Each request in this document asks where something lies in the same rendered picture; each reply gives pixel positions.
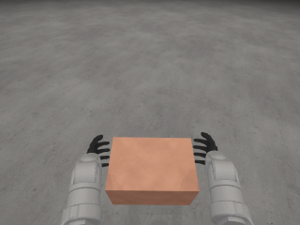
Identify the left robot forearm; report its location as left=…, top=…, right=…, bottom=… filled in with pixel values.
left=60, top=153, right=102, bottom=225

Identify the robot left hand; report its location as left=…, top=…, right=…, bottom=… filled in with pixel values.
left=86, top=134, right=111, bottom=167

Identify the right robot forearm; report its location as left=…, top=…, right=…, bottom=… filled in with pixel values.
left=204, top=150, right=254, bottom=225

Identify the carton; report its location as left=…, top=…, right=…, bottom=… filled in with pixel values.
left=105, top=137, right=200, bottom=205

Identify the robot right hand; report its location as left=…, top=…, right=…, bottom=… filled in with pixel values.
left=192, top=132, right=218, bottom=165

